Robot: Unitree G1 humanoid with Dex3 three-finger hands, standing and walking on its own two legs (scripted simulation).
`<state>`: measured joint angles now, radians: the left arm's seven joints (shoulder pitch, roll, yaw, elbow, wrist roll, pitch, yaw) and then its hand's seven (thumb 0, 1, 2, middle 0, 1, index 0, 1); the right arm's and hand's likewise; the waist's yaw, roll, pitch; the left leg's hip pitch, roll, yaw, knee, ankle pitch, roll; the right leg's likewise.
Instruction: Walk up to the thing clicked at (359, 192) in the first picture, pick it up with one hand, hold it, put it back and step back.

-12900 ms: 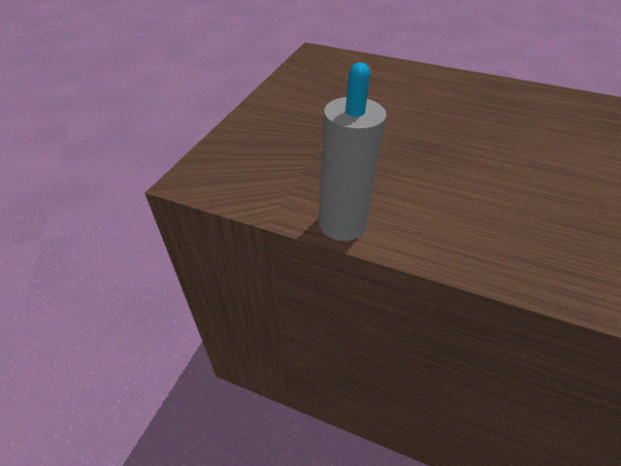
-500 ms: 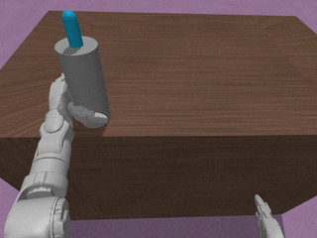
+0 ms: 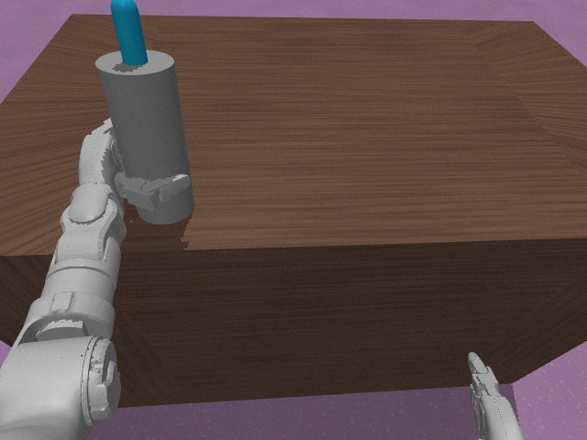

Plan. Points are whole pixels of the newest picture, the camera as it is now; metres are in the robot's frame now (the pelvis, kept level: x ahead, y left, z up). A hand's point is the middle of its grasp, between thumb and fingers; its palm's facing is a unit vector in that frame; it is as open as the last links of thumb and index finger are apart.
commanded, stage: settle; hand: left
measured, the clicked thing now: (148, 122) +0.49 +0.15 +0.20
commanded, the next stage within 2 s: lift in 0.54 s
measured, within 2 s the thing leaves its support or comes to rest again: leaves its support in 0.18 s
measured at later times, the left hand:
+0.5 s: hand (152, 135) +0.50 +0.16 +0.17, palm faces +0.08 -1.00 -0.03, open 11.4 cm
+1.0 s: hand (137, 131) +0.46 +0.16 +0.20, palm faces +0.06 -1.00 -0.06, open 11.4 cm
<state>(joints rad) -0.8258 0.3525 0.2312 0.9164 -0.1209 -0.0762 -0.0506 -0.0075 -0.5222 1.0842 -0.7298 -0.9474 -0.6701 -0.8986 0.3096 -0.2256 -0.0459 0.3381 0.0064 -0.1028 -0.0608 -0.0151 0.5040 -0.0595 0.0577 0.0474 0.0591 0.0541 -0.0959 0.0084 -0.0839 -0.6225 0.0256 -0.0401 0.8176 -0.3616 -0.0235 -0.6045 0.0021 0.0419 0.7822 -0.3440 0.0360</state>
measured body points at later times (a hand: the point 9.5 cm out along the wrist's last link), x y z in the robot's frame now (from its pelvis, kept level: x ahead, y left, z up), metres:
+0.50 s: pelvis +0.02 +0.00 +0.01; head +0.06 -0.01 +0.46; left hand +0.49 +0.21 +0.17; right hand +0.18 -0.25 -0.05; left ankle +0.03 +0.13 -0.70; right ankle +0.03 -0.14 -0.70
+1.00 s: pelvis +0.02 +0.00 +0.01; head +0.03 -0.01 +0.46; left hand +0.45 +0.21 +0.21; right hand +0.19 -0.24 -0.04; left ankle +0.03 +0.13 -0.70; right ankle +0.03 -0.14 -0.70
